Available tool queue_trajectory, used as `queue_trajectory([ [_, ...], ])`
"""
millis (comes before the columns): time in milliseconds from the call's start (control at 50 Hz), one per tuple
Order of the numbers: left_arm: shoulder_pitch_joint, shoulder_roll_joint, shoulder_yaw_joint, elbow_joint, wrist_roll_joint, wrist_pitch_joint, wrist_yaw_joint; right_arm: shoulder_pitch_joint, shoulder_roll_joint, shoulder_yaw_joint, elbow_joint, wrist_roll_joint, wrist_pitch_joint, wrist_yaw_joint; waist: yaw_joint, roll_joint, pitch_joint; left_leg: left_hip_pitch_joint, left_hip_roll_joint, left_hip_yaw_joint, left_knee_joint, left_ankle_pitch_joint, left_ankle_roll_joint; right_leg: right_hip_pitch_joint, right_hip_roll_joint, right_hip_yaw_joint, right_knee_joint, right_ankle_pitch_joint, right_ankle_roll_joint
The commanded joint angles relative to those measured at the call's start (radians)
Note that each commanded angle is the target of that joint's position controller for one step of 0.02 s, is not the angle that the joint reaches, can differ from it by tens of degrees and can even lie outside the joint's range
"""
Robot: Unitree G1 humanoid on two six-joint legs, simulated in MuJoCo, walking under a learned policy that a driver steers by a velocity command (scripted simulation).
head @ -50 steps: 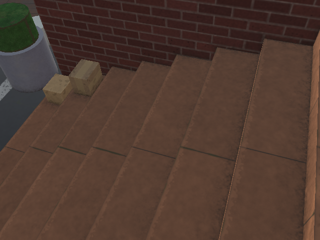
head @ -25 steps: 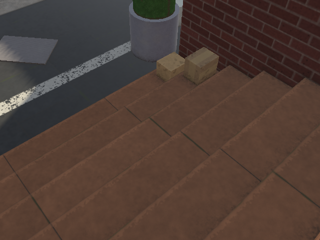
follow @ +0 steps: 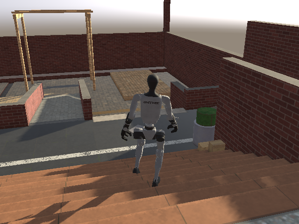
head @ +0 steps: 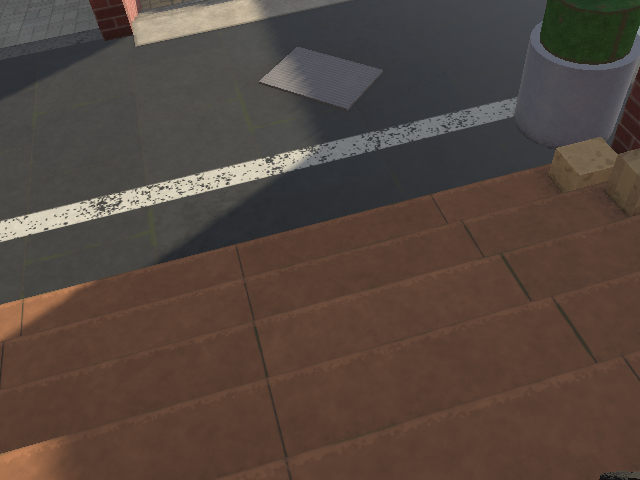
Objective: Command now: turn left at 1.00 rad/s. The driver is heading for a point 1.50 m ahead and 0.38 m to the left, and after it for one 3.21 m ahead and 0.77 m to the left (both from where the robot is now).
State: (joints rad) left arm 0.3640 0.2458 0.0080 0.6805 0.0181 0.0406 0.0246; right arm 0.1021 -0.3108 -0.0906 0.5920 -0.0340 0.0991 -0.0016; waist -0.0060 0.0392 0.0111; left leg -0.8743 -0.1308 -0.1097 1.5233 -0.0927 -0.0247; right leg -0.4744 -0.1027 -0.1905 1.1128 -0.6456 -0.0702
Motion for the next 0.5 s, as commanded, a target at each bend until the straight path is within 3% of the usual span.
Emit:
queue_trajectory([
  [20,-0.134,0.082,0.025,-0.131,-0.008,-0.043,0.006,0.055,-0.048,-0.011,-0.012,-0.008,0.021,0.0,-0.071,-0.082,-0.013,0.03,0.062,0.119,0.08,0.119,0.009,0.01,-0.166,0.178,-0.401,0.456,-0.005],
  [40,-0.059,0.107,0.036,-0.114,0.004,-0.048,0.007,0.011,-0.045,-0.009,-0.022,-0.014,0.015,-0.004,-0.026,-0.106,-0.049,-0.032,0.081,0.116,0.051,0.082,0.003,0.159,-0.178,0.175,-0.38,0.532,0.01],
  [100,0.094,0.116,0.046,-0.082,0.036,-0.042,0.019,-0.123,-0.034,-0.008,-0.057,-0.012,0.006,-0.011,0.088,-0.177,-0.067,-0.155,0.107,0.109,-0.062,-0.013,-0.018,0.398,-0.241,0.167,-0.355,0.659,-0.01],
  [120,0.09,0.129,0.047,-0.084,0.045,-0.03,0.018,-0.129,-0.023,-0.002,-0.067,0.004,0.008,-0.006,0.084,-0.218,-0.05,-0.117,0.103,0.166,-0.135,-0.1,-0.017,0.385,-0.263,0.138,-0.395,0.816,-0.026],
  [160,0.093,0.152,0.06,-0.075,0.051,-0.021,0.016,-0.154,-0.007,0.002,-0.081,0.017,0.004,0.001,0.092,-0.233,-0.049,-0.045,0.122,0.195,-0.221,-0.14,-0.012,0.364,-0.312,0.108,-0.4,0.848,-0.051],
  [200,0.055,0.156,0.065,-0.081,0.046,-0.023,0.009,-0.148,-0.005,0.002,-0.083,0.027,0.007,0.005,0.08,-0.238,-0.063,0.061,0.133,0.221,-0.312,-0.154,0.01,0.316,-0.341,0.065,-0.398,0.798,-0.043],
  [220,0.028,0.16,0.07,-0.083,0.034,-0.028,0.0,-0.132,-0.002,0.002,-0.078,0.033,0.009,0.005,0.064,-0.234,-0.063,0.133,0.138,0.236,-0.364,-0.156,0.022,0.276,-0.34,0.031,-0.388,0.76,-0.026],
  [240,-0.026,0.195,0.081,-0.086,0.016,-0.03,-0.004,-0.076,0.006,0.006,-0.07,0.044,0.014,0.013,0.019,-0.276,-0.078,0.256,0.147,0.253,-0.403,-0.309,0.05,0.234,-0.361,0.007,-0.413,0.891,-0.007],
  [260,-0.045,0.199,0.094,-0.093,0.009,-0.049,-0.014,-0.1,-0.012,-0.003,-0.078,0.041,0.015,0.007,0.031,-0.244,-0.094,0.251,0.211,0.163,-0.442,-0.167,0.054,0.284,-0.391,0.025,-0.355,0.793,0.023],
  [280,-0.076,0.189,0.09,-0.084,-0.006,-0.04,-0.019,-0.024,-0.022,-0.005,-0.05,0.05,0.018,0.014,-0.01,-0.246,-0.107,0.388,0.14,0.285,-0.513,-0.382,0.086,0.215,-0.367,-0.028,-0.363,0.918,0.019],
  [300,-0.075,0.204,0.1,-0.065,-0.025,-0.033,-0.026,0.079,-0.035,-0.012,-0.018,0.054,0.003,0.013,-0.058,-0.194,-0.137,0.531,0.114,0.278,-0.602,-0.343,0.106,0.186,-0.317,-0.081,-0.198,0.989,0.026],
  [320,-0.079,0.215,0.113,-0.073,-0.037,-0.024,-0.033,0.209,-0.089,-0.025,0.024,0.052,-0.021,0.004,-0.125,-0.005,-0.176,0.761,0.143,0.138,-0.721,0.095,0.139,-0.016,-0.231,-0.114,0.119,0.829,0.062],
  [340,-0.212,0.119,0.083,-0.184,-0.029,-0.021,-0.042,0.198,-0.221,-0.057,0.056,0.08,-0.005,-0.015,-0.1,0.325,-0.135,0.836,0.266,-0.254,-0.803,0.622,0.217,-0.387,-0.06,-0.04,0.358,0.02,0.09],
  [360,-0.287,0.114,0.051,-0.236,0.008,-0.02,-0.027,0.191,-0.233,-0.055,0.015,0.085,-0.009,-0.009,-0.114,0.216,-0.19,0.76,0.367,-0.44,-0.947,0.473,0.26,-0.394,-0.053,0.13,0.375,-0.011,0.116],
  [380,-0.267,0.142,0.064,-0.195,0.001,-0.01,-0.011,0.127,-0.186,-0.033,0.003,0.057,-0.011,-0.005,-0.063,0.048,-0.14,0.665,0.365,-0.414,-1.027,0.228,0.259,-0.338,-0.038,0.18,0.307,0.071,0.125],
  [400,-0.209,0.115,0.057,-0.188,-0.006,-0.011,-0.002,0.072,-0.179,-0.023,-0.008,0.031,-0.008,-0.018,0.002,0.099,-0.09,0.539,0.362,-0.447,-1.038,0.199,0.284,-0.304,-0.014,0.192,0.278,0.137,0.131],
  [420,-0.195,0.122,0.058,-0.168,0.017,-0.006,0.01,0.009,-0.142,-0.009,-0.017,0.02,-0.013,-0.026,0.037,0.099,-0.048,0.526,0.316,-0.398,-0.976,0.209,0.281,-0.324,-0.005,0.215,0.284,0.225,0.132],
  [460,-0.146,0.123,0.06,-0.111,0.042,0.008,0.019,-0.061,-0.11,0.003,-0.05,0.017,-0.026,-0.031,0.064,0.07,-0.091,0.475,0.24,-0.317,-0.944,0.244,0.263,-0.253,0.03,0.216,0.319,0.334,0.123],
  [500,-0.124,0.128,0.059,-0.093,0.039,0.017,0.022,-0.04,-0.091,0.015,-0.046,0.024,-0.04,-0.032,0.063,0.037,-0.156,0.543,0.238,-0.305,-0.93,0.329,0.258,-0.246,0.052,0.221,0.346,0.365,0.111],
])
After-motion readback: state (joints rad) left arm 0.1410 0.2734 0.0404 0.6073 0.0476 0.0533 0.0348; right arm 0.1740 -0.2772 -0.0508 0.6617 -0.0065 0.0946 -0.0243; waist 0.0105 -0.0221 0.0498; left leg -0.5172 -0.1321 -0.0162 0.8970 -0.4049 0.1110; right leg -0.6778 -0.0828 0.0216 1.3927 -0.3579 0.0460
